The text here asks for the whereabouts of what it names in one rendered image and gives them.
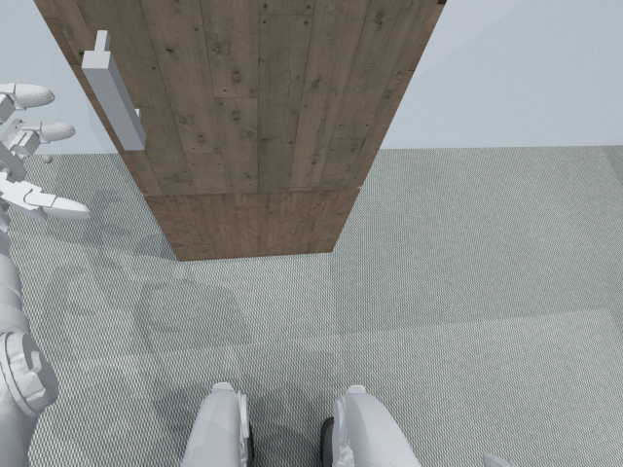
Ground robot left forearm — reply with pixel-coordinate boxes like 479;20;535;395
0;208;31;336

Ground cupboard door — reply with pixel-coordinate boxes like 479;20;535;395
46;0;438;196

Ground handle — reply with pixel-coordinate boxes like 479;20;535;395
82;30;146;151

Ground robot right thigh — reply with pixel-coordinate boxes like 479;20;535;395
334;393;421;467

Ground right robot shin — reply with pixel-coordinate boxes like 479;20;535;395
332;385;366;467

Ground robot left hand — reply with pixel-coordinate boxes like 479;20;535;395
0;84;92;222

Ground robot left upper arm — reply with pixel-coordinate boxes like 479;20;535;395
0;332;58;467

